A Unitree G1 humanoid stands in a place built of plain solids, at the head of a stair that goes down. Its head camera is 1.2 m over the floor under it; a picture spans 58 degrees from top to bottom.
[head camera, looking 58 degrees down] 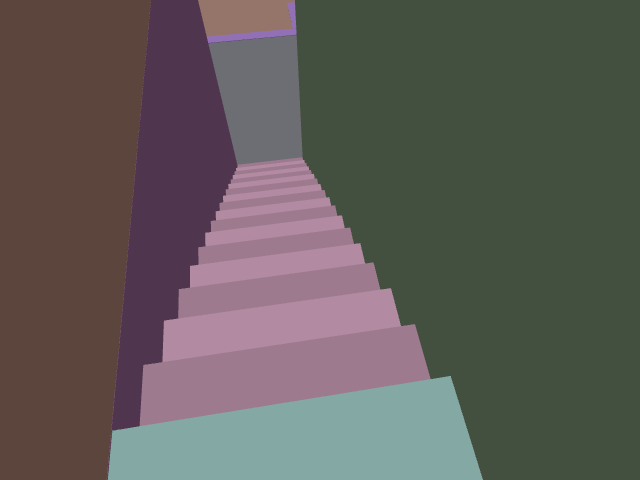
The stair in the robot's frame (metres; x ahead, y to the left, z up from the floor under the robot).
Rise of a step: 0.19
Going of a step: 0.23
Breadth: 0.90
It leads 9 degrees to the left of straight ahead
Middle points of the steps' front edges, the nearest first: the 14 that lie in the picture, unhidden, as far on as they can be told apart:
0.24 0.09 0.00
0.47 0.12 -0.19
0.69 0.16 -0.39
0.92 0.19 -0.58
1.15 0.23 -0.77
1.37 0.26 -0.97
1.60 0.30 -1.16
1.83 0.33 -1.35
2.05 0.37 -1.55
2.28 0.41 -1.74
2.50 0.44 -1.93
2.73 0.48 -2.12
2.96 0.51 -2.32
3.18 0.55 -2.51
